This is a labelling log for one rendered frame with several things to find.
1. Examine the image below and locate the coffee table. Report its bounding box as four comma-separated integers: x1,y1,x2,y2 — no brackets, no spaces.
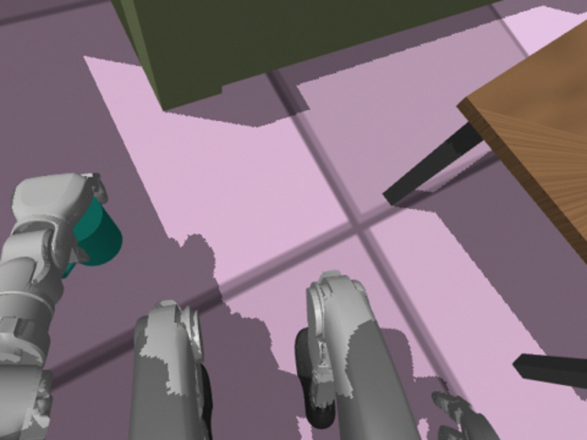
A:
382,19,587,389

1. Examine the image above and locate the right robot foot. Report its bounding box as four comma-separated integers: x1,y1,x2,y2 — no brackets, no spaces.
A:
294,327,336,429

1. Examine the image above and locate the sofa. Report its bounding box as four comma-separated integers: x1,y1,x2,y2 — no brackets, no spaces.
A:
111,0,503,112

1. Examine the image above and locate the right robot hand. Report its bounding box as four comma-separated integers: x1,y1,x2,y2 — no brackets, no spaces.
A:
432,391,500,440

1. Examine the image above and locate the left robot arm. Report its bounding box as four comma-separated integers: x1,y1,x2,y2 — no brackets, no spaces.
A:
0,214,74,440

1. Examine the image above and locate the mug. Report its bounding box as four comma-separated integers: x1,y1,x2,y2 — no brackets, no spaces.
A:
61,197,122,279

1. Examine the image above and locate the left robot hand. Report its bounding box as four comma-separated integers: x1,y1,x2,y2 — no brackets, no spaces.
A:
10,172,108,264

